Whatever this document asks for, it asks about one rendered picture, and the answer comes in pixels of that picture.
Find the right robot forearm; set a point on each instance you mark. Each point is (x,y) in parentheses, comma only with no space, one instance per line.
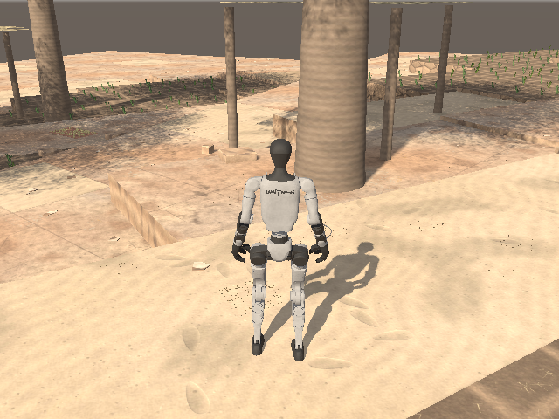
(319,233)

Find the right robot upper arm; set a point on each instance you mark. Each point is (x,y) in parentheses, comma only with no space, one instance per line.
(307,185)

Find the right robot thigh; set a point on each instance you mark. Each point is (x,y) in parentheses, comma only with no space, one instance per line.
(299,259)

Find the right robot hand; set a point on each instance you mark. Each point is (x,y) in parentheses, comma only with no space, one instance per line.
(317,249)

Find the left robot forearm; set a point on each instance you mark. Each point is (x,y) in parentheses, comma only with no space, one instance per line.
(241,231)

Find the left robot upper arm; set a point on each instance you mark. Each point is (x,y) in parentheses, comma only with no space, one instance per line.
(252,185)

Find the humanoid robot torso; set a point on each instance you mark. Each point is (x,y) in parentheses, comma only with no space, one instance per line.
(279,211)

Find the left robot hand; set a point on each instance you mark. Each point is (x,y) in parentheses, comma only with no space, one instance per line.
(241,249)

